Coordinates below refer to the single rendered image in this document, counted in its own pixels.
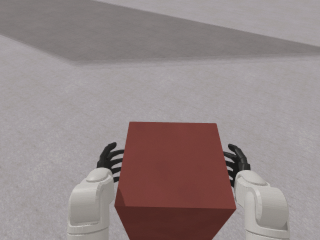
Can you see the robot right hand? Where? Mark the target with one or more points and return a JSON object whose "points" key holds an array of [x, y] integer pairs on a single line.
{"points": [[240, 162]]}

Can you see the left robot forearm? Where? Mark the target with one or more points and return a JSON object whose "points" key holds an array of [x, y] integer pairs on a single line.
{"points": [[89, 206]]}

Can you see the robot left hand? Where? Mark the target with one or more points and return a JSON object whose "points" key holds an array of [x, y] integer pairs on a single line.
{"points": [[106, 162]]}

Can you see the right robot forearm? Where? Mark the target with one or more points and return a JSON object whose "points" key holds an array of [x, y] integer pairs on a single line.
{"points": [[266, 210]]}

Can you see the carton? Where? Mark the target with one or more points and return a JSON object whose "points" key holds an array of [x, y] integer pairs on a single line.
{"points": [[173, 183]]}

